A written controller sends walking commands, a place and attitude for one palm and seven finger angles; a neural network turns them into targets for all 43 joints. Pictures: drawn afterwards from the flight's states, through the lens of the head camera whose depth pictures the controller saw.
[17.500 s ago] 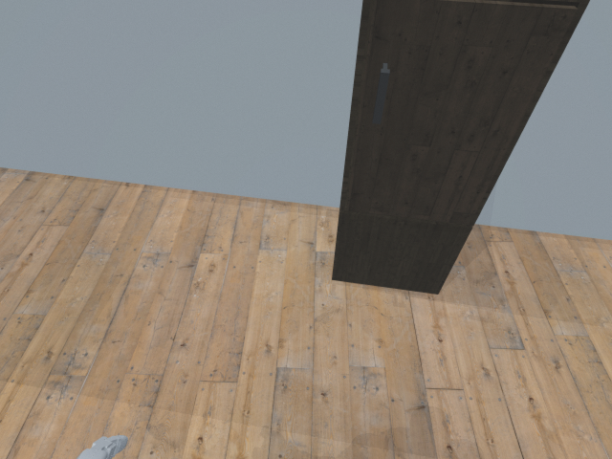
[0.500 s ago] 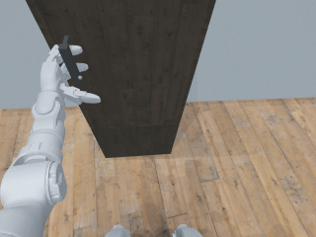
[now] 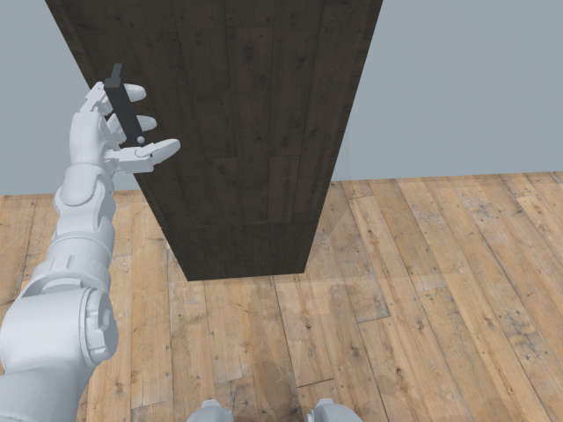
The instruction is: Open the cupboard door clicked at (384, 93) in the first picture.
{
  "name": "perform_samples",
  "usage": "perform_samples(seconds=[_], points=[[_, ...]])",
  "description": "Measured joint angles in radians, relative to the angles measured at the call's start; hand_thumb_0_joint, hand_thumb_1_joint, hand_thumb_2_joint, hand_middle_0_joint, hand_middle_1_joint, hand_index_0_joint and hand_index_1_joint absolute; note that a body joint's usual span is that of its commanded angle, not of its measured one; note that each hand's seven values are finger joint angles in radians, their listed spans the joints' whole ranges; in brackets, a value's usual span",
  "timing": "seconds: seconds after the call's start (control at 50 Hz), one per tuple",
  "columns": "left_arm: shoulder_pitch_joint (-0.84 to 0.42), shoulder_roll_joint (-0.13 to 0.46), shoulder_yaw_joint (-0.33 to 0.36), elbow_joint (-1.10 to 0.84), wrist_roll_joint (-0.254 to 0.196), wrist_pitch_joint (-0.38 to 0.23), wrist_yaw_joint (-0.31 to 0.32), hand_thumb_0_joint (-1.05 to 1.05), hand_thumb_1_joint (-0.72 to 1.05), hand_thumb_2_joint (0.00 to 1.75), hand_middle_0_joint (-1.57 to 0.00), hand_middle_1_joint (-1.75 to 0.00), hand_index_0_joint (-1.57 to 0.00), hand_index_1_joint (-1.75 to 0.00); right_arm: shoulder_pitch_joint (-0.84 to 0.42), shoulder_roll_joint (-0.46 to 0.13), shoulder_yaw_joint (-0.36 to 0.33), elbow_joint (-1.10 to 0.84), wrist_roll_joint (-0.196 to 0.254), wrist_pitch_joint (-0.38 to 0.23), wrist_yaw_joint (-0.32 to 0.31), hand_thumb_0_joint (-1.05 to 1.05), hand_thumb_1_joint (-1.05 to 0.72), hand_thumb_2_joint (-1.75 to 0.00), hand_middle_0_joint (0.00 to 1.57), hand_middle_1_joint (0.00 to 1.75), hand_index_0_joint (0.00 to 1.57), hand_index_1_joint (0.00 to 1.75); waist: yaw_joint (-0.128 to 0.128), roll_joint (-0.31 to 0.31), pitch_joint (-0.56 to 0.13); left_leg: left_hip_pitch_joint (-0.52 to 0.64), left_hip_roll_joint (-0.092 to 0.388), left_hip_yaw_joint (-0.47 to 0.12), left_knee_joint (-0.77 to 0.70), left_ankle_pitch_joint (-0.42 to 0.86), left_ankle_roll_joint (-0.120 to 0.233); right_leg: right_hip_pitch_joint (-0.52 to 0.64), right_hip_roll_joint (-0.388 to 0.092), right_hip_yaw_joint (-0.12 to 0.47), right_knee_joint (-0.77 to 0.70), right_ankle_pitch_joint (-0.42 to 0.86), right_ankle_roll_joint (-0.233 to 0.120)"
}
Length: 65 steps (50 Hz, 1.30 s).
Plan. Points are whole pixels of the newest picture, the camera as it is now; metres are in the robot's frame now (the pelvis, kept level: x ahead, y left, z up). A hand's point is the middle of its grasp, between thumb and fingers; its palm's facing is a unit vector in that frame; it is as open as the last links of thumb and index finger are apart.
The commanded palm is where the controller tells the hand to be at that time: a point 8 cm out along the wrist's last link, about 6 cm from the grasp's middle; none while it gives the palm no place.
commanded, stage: close the thumb around the handle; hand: left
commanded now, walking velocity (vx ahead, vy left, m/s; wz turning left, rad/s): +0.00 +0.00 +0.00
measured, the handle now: (129, 109) +0.55 +0.19 +0.10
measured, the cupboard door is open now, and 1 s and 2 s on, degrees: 0 20 43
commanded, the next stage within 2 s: pull the door open along its arc in 0.34 s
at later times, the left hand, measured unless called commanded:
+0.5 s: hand (142, 140) +0.49 +0.17 +0.10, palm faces +0.04 -1.00 +0.00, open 5.7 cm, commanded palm +0.45 +0.22 +0.10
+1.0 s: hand (162, 199) +0.38 +0.13 +0.10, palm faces +0.16 -0.98 +0.11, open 6.1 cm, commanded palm +0.33 +0.18 +0.10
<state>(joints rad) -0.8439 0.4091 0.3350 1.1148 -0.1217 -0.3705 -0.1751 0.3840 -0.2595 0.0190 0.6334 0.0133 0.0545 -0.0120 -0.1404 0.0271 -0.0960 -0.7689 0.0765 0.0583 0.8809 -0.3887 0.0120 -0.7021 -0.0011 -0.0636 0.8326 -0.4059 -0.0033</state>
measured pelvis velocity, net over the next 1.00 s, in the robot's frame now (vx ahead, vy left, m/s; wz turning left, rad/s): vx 0.01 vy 0.00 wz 0.00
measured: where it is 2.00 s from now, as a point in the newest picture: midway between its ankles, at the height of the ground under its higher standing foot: outside the picture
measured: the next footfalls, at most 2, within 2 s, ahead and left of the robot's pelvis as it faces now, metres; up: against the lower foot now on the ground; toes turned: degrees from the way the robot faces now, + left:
none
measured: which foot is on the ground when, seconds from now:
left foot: down 0.00-1.00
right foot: down 0.00-1.00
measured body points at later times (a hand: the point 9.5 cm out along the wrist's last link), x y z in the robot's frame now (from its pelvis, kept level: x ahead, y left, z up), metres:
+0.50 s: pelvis +0.00 +0.00 +0.00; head +0.09 +0.01 +0.44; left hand +0.48 +0.22 +0.10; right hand +0.02 -0.26 -0.12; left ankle +0.02 +0.11 -0.69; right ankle -0.01 -0.12 -0.69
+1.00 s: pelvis +0.01 +0.00 +0.01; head +0.05 -0.01 +0.46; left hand +0.37 +0.18 +0.10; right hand +0.13 -0.25 -0.09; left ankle +0.02 +0.11 -0.69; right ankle -0.01 -0.12 -0.69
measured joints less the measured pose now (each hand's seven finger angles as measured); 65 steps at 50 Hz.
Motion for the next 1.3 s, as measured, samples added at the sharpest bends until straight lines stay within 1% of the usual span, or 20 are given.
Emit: perform_samples(seconds=[0.2,0.28,0.46,0.52,0.6,0.66,0.74,0.82,0.88,0.9,0.92,0.98,1.02,1.08,1.16,1.2,1.24,1.3], points=[[-0.006,0.001,0.0,0.002,0.002,0.004,0.007,0.0,0.58,0.77,-0.35,-1.31,-0.35,-1.3,0.008,0.001,-0.001,0.005,-0.002,-0.001,0.002,0.0,-0.9,-0.89,0.2,0.3,0.21,0.3,-0.002,0.0,-0.002,-0.004,0.0,0.001,0.001,0.0,0.001,-0.005,0.0,0.002,0.001,0.001,0.001],[0.004,0.0,0.004,-0.006,0.002,0.004,0.009,0.01,0.74,0.83,-0.36,-1.32,-0.36,-1.31,0.011,0.0,-0.003,0.007,-0.003,0.0,0.003,0.0,-0.9,-0.89,0.2,0.3,0.21,0.3,-0.002,0.0,-0.005,-0.002,0.001,0.004,0.0,-0.001,0.001,-0.004,0.001,0.005,0.0,0.001,0.001],[0.015,-0.01,-0.006,-0.015,-0.001,0.002,0.019,0.01,0.75,0.82,-0.34,-1.34,-0.34,-1.33,0.012,0.0,-0.006,0.006,-0.001,0.0,0.004,0.0,-0.9,-0.89,0.2,0.3,0.21,0.3,0.002,0.001,-0.005,0.007,0.0,0.002,-0.002,-0.002,0.0,0.005,0.001,0.004,-0.002,-0.001,0.0],[0.012,-0.009,0.001,-0.012,0.005,0.0,0.013,0.01,0.75,0.82,-0.34,-1.34,-0.34,-1.33,0.007,-0.001,-0.004,0.006,-0.002,0.002,0.003,0.0,-0.9,-0.89,0.2,0.3,0.21,0.3,0.002,0.001,-0.004,0.006,0.0,0.001,-0.002,-0.002,-0.001,0.004,0.001,0.003,-0.001,-0.002,0.0],[0.046,-0.014,0.003,-0.046,-0.004,0.005,0.008,0.01,0.75,0.82,-0.34,-1.34,-0.34,-1.33,0.006,-0.001,-0.006,-0.004,0.0,0.005,0.003,0.0,-0.91,-0.89,0.2,0.3,0.21,0.3,0.006,0.002,-0.009,0.015,0.002,0.008,-0.01,-0.002,-0.001,0.008,0.003,0.01,-0.005,-0.001,-0.001],[0.098,-0.029,-0.001,-0.096,-0.02,0.01,-0.001,0.01,0.75,0.81,-0.34,-1.34,-0.33,-1.32,0.009,0.0,-0.008,-0.015,0.004,0.01,0.005,0.0,-0.91,-0.89,0.2,0.3,0.21,0.3,0.014,0.004,-0.015,0.032,0.003,0.014,-0.021,-0.002,-0.002,0.021,0.005,0.016,-0.013,0.0,-0.001],[0.204,-0.065,-0.021,-0.207,-0.044,0.028,-0.007,0.01,0.75,0.8,-0.34,-1.34,-0.33,-1.32,0.011,0.002,-0.012,-0.032,0.013,0.015,0.009,0.0,-0.91,-0.89,0.2,0.3,0.21,0.3,0.028,0.006,-0.025,0.07,0.004,0.022,-0.042,-0.002,-0.003,0.055,0.007,0.023,-0.033,0.001,-0.001],[0.336,-0.116,-0.062,-0.354,-0.072,0.048,-0.003,0.01,0.74,0.78,-0.34,-1.34,-0.32,-1.31,0.002,0.005,-0.016,-0.051,0.022,0.01,0.015,0.0,-0.91,-0.89,0.2,0.3,0.2,0.3,0.047,0.008,-0.032,0.117,0.002,0.026,-0.066,-0.001,-0.004,0.1,0.007,0.027,-0.054,0.003,-0.001],[0.435,-0.158,-0.103,-0.467,-0.084,0.062,0.008,0.01,0.73,0.77,-0.35,-1.34,-0.32,-1.31,-0.016,0.008,-0.017,-0.066,0.028,0.0,0.018,0.0,-0.91,-0.89,0.2,0.3,0.2,0.3,0.062,0.009,-0.034,0.149,-0.001,0.025,-0.08,0.001,-0.005,0.132,0.004,0.025,-0.066,0.003,-0.001],[0.461,-0.18,-0.117,-0.507,-0.086,0.074,0.028,0.01,0.73,0.77,-0.35,-1.34,-0.32,-1.31,-0.024,0.01,-0.02,-0.069,0.028,-0.006,0.018,0.0,-0.91,-0.89,0.2,0.3,0.2,0.3,0.071,0.009,-0.034,0.157,-0.002,0.025,-0.083,0.002,-0.005,0.14,0.003,0.025,-0.069,0.003,0.0],[0.485,-0.207,-0.133,-0.547,-0.087,0.085,0.069,0.01,0.72,0.77,-0.35,-1.34,-0.32,-1.3,-0.034,0.012,-0.022,-0.069,0.026,-0.014,0.019,0.0,-0.91,-0.89,0.2,0.3,0.2,0.3,0.08,0.01,-0.031,0.165,-0.003,0.024,-0.086,0.003,-0.006,0.148,0.003,0.025,-0.072,0.003,0.0],[0.555,-0.3,-0.179,-0.664,-0.071,0.108,0.217,0.02,0.71,0.78,-0.34,-1.34,-0.33,-1.29,-0.074,0.019,-0.024,-0.072,0.015,-0.037,0.032,0.01,-0.91,-0.89,0.2,0.3,0.2,0.3,0.099,0.012,-0.022,0.183,-0.009,0.02,-0.094,0.008,-0.007,0.166,-0.003,0.02,-0.075,0.004,0.0],[0.6,-0.354,-0.215,-0.736,-0.043,0.124,0.311,0.02,0.7,0.78,-0.34,-1.34,-0.34,-1.28,-0.1,0.027,-0.022,-0.077,0.002,-0.047,0.042,0.01,-0.91,-0.89,0.2,0.3,0.2,0.3,0.11,0.01,-0.018,0.192,-0.014,0.018,-0.099,0.013,-0.008,0.174,-0.007,0.018,-0.072,0.002,-0.001],[0.663,-0.42,-0.28,-0.827,0.012,0.156,0.449,0.02,0.7,0.79,-0.33,-1.34,-0.34,-1.28,-0.132,0.043,-0.019,-0.086,-0.017,-0.052,0.056,0.01,-0.91,-0.89,0.2,0.3,0.2,0.3,0.123,0.007,-0.015,0.206,-0.019,0.012,-0.105,0.019,-0.012,0.187,-0.012,0.011,-0.068,-0.002,-0.005],[0.731,-0.494,-0.367,-0.92,0.087,0.218,0.615,0.02,0.7,0.79,-0.32,-1.32,-0.34,-1.3,-0.168,0.063,-0.01,-0.094,-0.041,-0.042,0.065,0.01,-0.91,-0.89,0.2,0.3,0.2,0.3,0.135,0.006,-0.011,0.229,-0.024,-0.002,-0.112,0.024,-0.019,0.213,-0.016,-0.003,-0.067,-0.007,-0.012],[0.766,-0.523,-0.407,-0.958,0.126,0.253,0.68,0.02,0.71,0.8,-0.32,-1.32,-0.34,-1.31,-0.179,0.071,-0.006,-0.097,-0.049,-0.032,0.066,0.01,-0.91,-0.89,0.2,0.3,0.2,0.3,0.137,0.007,-0.011,0.241,-0.025,-0.01,-0.116,0.026,-0.023,0.228,-0.017,-0.011,-0.069,-0.01,-0.016],[0.804,-0.536,-0.451,-0.992,0.16,0.282,0.722,0.02,0.71,0.8,-0.31,-1.31,-0.34,-1.31,-0.187,0.08,-0.004,-0.098,-0.056,-0.02,0.064,0.01,-0.91,-0.89,0.2,0.3,0.2,0.3,0.138,0.008,-0.012,0.256,-0.025,-0.017,-0.12,0.028,-0.027,0.244,-0.015,-0.018,-0.072,-0.012,-0.021],[0.863,-0.521,-0.518,-1.04,0.194,0.311,0.748,0.02,0.72,0.81,-0.31,-1.31,-0.33,-1.31,-0.192,0.089,-0.004,-0.1,-0.059,-0.008,0.061,0.01,-0.9,-0.89,0.2,0.3,0.21,0.3,0.134,0.009,-0.009,0.278,-0.023,-0.028,-0.125,0.029,-0.035,0.27,-0.012,-0.028,-0.077,-0.015,-0.028]])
